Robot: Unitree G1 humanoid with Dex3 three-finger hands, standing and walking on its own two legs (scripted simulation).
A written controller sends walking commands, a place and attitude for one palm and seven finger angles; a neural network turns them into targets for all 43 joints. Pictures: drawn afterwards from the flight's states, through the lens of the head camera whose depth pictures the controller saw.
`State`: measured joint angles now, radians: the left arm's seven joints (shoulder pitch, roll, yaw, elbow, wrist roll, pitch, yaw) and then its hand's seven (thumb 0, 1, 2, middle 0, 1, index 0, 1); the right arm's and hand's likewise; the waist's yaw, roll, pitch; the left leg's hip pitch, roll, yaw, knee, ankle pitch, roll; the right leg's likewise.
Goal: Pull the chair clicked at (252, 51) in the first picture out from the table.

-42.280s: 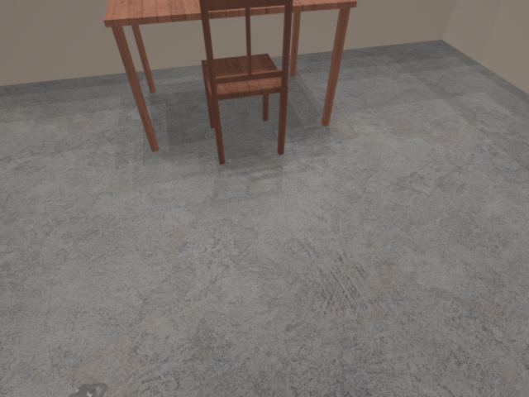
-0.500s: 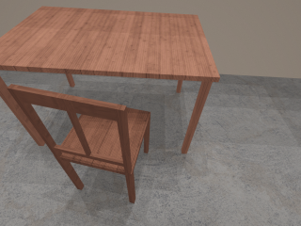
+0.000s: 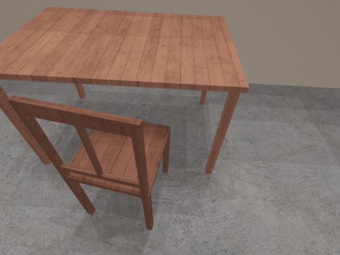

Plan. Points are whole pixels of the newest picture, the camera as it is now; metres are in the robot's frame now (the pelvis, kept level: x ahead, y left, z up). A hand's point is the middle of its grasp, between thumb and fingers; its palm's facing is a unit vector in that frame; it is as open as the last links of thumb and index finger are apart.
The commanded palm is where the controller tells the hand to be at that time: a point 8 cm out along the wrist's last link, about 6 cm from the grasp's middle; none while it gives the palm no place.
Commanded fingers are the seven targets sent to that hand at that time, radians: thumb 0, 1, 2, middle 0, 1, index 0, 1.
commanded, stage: look again from close up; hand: left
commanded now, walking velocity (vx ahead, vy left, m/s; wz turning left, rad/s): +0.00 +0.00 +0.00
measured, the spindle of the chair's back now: (91, 152) +0.44 +0.30 -0.11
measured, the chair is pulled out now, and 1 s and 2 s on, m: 0.13 0.13 0.13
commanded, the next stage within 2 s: raise the hand toward the chair's back in 0.70 s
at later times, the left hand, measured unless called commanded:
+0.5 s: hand out of the picture -0.05 +0.15 -0.18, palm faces +0.06 -0.99 -0.15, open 7.4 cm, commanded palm none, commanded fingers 0.00 0.90 0.90 -0.20 -0.30 -0.20 -0.30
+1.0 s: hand (92, 247) +0.15 +0.19 -0.05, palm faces +0.14 -0.98 -0.13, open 7.6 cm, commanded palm +0.10 +0.21 -0.07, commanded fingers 0.00 0.64 0.79 -0.17 -0.26 -0.17 -0.26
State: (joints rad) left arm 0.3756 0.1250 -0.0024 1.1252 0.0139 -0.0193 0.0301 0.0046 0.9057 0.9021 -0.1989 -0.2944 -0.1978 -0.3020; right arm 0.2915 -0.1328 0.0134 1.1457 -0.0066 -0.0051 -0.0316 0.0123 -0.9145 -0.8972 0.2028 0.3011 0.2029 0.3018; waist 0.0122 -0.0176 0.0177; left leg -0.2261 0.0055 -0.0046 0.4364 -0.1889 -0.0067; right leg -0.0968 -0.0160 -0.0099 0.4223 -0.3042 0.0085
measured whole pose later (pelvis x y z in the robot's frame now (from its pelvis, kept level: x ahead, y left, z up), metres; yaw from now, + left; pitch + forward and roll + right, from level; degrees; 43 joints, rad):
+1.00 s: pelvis -0.03 +0.00 -0.02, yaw +2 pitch +2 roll +0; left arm 0.43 0.22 0.02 0.19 -0.16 -0.13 0.00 0.05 0.90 0.87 -0.19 -0.28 -0.19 -0.29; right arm 0.29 -0.26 0.00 0.78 0.02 -0.32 -0.07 0.02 -0.91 -0.90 0.20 0.30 0.20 0.30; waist -0.03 0.04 -0.02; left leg -0.45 -0.01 -0.04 0.65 -0.24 0.00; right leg -0.32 -0.03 -0.04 0.66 -0.39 0.01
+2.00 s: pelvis -0.07 +0.02 -0.10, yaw +0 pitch +11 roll -4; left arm 0.38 0.29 0.15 -0.06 -0.24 -0.30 -0.33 0.00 -0.30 0.39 -0.08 -0.11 -0.08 -0.11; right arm 0.23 -0.24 0.00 0.53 0.03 -0.24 -0.06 0.02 -0.90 -0.90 0.20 0.30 0.20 0.30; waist -0.03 0.03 -0.12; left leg -0.98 0.02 -0.05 1.20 -0.41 0.02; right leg -0.82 0.01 -0.04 1.18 -0.55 0.02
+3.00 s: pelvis -0.05 +0.01 -0.09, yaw +0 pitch +12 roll -4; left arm 0.30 0.32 0.24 0.04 -0.30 -0.27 -0.44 -0.01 -0.50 0.30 -0.06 -0.08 -0.06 -0.08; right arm 0.22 -0.24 0.03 0.53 0.03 -0.21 -0.05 0.02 -0.90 -0.90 0.21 0.30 0.21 0.30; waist -0.03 0.05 -0.13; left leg -0.94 0.03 -0.06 1.16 -0.43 0.00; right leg -0.77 0.02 -0.05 1.13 -0.56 0.01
